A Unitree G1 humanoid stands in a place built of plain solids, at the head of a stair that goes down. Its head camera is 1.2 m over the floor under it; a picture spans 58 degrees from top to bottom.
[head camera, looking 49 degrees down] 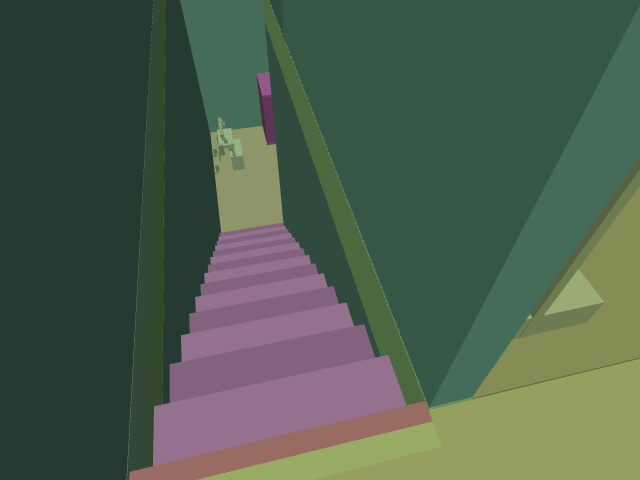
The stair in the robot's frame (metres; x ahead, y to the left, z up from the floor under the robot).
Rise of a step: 0.20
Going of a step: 0.24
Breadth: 0.79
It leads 13 degrees to the left of straight ahead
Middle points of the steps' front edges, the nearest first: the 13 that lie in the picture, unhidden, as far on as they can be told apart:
0.36 0.09 0.00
0.60 0.15 -0.19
0.83 0.20 -0.39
1.07 0.26 -0.59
1.30 0.31 -0.78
1.53 0.36 -0.98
1.77 0.42 -1.18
2.00 0.47 -1.37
2.23 0.53 -1.57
2.47 0.58 -1.77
2.70 0.63 -1.96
2.94 0.69 -2.16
3.17 0.74 -2.36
